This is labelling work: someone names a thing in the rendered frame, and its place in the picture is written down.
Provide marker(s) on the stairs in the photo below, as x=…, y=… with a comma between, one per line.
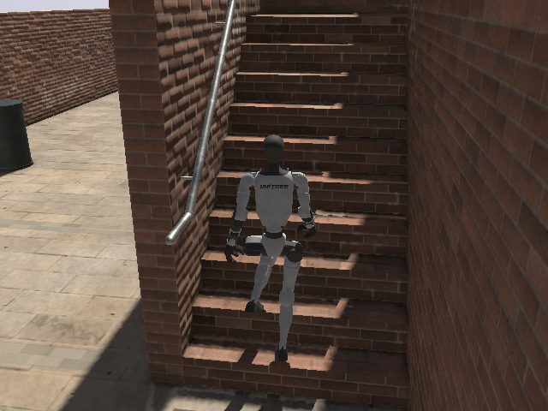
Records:
x=334, y=89

